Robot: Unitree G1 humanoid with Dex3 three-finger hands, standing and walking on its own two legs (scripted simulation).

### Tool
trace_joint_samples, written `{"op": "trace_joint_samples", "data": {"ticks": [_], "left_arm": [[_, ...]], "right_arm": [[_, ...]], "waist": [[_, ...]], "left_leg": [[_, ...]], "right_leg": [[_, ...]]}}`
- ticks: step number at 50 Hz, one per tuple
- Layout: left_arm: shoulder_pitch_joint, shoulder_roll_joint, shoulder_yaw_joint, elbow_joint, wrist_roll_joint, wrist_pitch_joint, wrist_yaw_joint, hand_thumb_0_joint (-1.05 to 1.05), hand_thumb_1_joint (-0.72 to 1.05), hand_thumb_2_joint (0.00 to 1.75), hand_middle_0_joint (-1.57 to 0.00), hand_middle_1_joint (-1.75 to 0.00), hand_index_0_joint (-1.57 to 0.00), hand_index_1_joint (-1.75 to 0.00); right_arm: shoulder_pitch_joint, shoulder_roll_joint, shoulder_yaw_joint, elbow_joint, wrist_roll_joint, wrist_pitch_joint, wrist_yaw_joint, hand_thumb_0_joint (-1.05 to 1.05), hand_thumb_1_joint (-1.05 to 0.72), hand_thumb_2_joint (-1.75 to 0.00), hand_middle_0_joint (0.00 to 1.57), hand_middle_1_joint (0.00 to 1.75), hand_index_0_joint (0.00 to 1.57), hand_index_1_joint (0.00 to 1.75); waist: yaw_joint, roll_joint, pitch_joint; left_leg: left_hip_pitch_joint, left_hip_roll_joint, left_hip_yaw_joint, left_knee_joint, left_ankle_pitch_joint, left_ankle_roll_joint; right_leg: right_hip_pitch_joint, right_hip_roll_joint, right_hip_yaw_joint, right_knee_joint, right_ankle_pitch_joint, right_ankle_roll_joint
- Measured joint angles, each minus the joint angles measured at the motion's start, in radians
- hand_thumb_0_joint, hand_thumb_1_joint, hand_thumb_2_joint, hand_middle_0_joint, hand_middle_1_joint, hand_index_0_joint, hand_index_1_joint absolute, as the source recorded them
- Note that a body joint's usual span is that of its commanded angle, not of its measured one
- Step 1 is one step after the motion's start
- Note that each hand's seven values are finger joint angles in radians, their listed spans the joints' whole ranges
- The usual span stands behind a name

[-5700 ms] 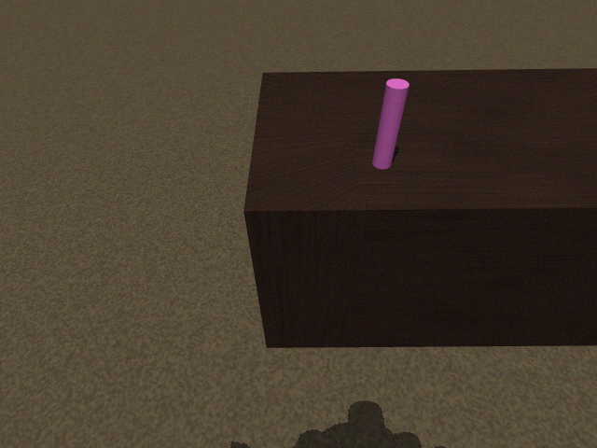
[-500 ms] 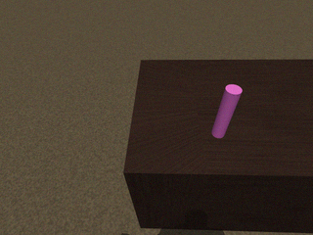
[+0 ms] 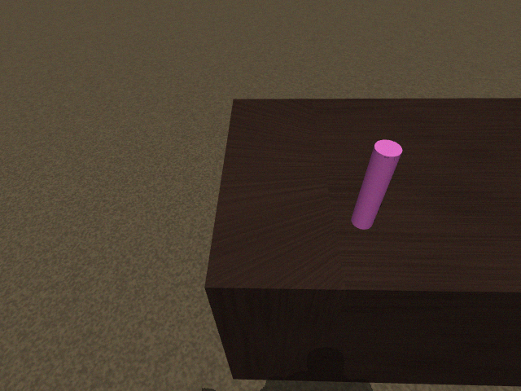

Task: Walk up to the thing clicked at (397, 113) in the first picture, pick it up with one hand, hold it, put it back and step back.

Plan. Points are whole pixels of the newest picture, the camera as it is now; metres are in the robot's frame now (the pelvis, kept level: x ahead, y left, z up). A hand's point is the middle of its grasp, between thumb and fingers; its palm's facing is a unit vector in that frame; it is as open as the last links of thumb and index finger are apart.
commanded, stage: rise first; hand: right
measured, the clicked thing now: (373, 189) +0.49 -0.19 +0.02
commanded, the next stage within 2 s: go down in 1.72 s
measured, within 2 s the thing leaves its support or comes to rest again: neither
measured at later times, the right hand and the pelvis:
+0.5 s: hand (437, 387) +0.18 -0.25 -0.10, palm faces +0.23 +0.91 -0.35, open 14.7 cm; pelvis +0.00 +0.01 -0.01, yaw +0 degrees
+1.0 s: hand (461, 363) +0.18 -0.25 +0.01, palm faces +0.32 +0.87 -0.37, open 17.4 cm; pelvis +0.00 +0.02 +0.00, yaw -1 degrees
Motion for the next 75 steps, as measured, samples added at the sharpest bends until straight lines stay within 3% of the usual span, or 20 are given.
{"op": "trace_joint_samples", "data": {"ticks": [5, 8, 11, 15, 19, 29, 35, 46, 56, 75], "left_arm": [[0.002, -0.001, -0.001, 0.000, -0.001, -0.001, 0.001, 0.01, 0.90, 0.90, -0.20, -0.30, -0.20, -0.30], [0.008, -0.013, 0.008, -0.104, -0.062, -0.036, 0.026, 0.01, 0.86, 0.86, -0.17, -0.26, -0.17, -0.26], [-0.030, -0.038, 0.044, -0.162, -0.086, -0.079, 0.050, 0.01, 0.76, 0.76, -0.12, -0.19, -0.12, -0.20], [-0.081, -0.066, 0.094, -0.206, -0.066, -0.093, 0.065, 0.01, 0.55, 0.55, -0.08, -0.12, -0.09, -0.13], [-0.045, -0.086, 0.115, -0.276, -0.047, -0.087, 0.066, 0.01, 0.31, 0.36, -0.07, -0.09, -0.07, -0.09], [0.066, -0.115, 0.090, -0.413, -0.045, -0.051, 0.089, 0.00, -0.24, 0.11, -0.07, -0.06, -0.07, -0.06], [0.113, -0.129, 0.058, -0.534, -0.042, -0.065, 0.098, 0.00, -0.43, 0.06, -0.07, -0.06, -0.08, -0.06], [0.133, -0.125, 0.090, -0.526, -0.037, -0.059, 0.074, -0.01, -0.52, 0.04, -0.07, -0.05, -0.07, -0.06], [0.121, -0.118, 0.112, -0.499, -0.027, -0.068, 0.074, -0.01, -0.54, 0.05, -0.06, -0.05, -0.07, -0.06], [0.118, -0.130, 0.139, -0.492, -0.022, -0.105, 0.066, -0.01, -0.55, 0.06, -0.06, -0.05, -0.06, -0.06]], "right_arm": [[0.002, -0.001, 0.000, 0.000, 0.000, 0.001, 0.000, 0.01, -0.90, -0.89, 0.20, 0.30, 0.20, 0.29], [0.003, 0.011, 0.001, -0.101, 0.061, -0.025, -0.025, 0.01, -0.86, -0.85, 0.17, 0.26, 0.18, 0.25], [-0.056, 0.036, -0.039, -0.147, 0.084, -0.074, -0.051, 0.01, -0.76, -0.75, 0.14, 0.20, 0.14, 0.19], [-0.113, 0.054, -0.107, -0.207, 0.064, -0.099, -0.068, 0.01, -0.55, -0.54, 0.11, 0.13, 0.10, 0.12], [-0.065, 0.053, -0.148, -0.308, 0.053, -0.099, -0.071, 0.01, -0.33, -0.36, 0.09, 0.09, 0.08, 0.08], [0.090, 0.050, -0.165, -0.561, 0.052, -0.076, -0.089, 0.00, 0.18, -0.13, 0.06, 0.06, 0.06, 0.05], [0.148, 0.054, -0.182, -0.722, 0.049, -0.098, -0.091, 0.00, 0.36, -0.08, 0.05, 0.06, 0.06, 0.05], [0.227, 0.062, -0.220, -0.898, 0.055, -0.101, -0.065, -0.01, 0.50, -0.05, 0.05, 0.06, 0.06, 0.05], [0.261, 0.060, -0.230, -1.020, 0.049, -0.147, -0.055, -0.01, 0.52, -0.04, 0.05, 0.06, 0.06, 0.05], [0.301, 0.055, -0.262, -1.126, 0.051, -0.230, -0.041, -0.01, 0.53, -0.04, 0.05, 0.06, 0.06, 0.05]], "waist": [[0.000, 0.001, 0.002], [-0.005, -0.003, 0.021], [-0.009, -0.004, 0.031], [-0.010, -0.003, 0.008], [-0.009, -0.001, -0.031], [-0.017, -0.018, -0.050], [-0.027, -0.018, -0.050], [-0.034, -0.032, -0.039], [-0.036, -0.033, -0.016], [-0.045, -0.045, -0.005]], "left_leg": [[-0.001, 0.001, 0.001, 0.001, -0.002, 0.000], [-0.056, -0.002, -0.004, 0.067, -0.026, 0.003], [-0.119, -0.003, -0.001, 0.124, -0.043, 0.005], [-0.184, -0.007, 0.000, 0.163, -0.053, 0.009], [-0.179, -0.012, 0.000, 0.141, -0.049, 0.013], [-0.121, -0.016, 0.006, 0.112, -0.056, 0.021], [-0.078, -0.014, 0.011, 0.102, -0.062, 0.025], [-0.034, -0.011, 0.018, 0.093, -0.063, 0.026], [-0.026, -0.014, 0.018, 0.093, -0.052, 0.029], [-0.020, -0.013, 0.022, 0.093, -0.043, 0.029]], "right_leg": [[-0.001, 0.001, 0.001, 0.000, -0.001, 0.000], [-0.046, -0.002, -0.001, 0.047, -0.017, 0.001], [-0.103, -0.004, 0.004, 0.087, -0.023, 0.002], [-0.163, -0.007, 0.008, 0.113, -0.024, 0.006], [-0.157, -0.012, 0.007, 0.091, -0.021, 0.011], [-0.100, -0.015, 0.011, 0.062, -0.027, 0.019], [-0.055, -0.013, 0.014, 0.043, -0.027, 0.024], [-0.010, -0.010, 0.020, 0.027, -0.021, 0.026], [0.003, -0.013, 0.021, 0.017, -0.004, 0.028], [0.011, -0.010, 0.024, 0.009, 0.010, 0.026]]}}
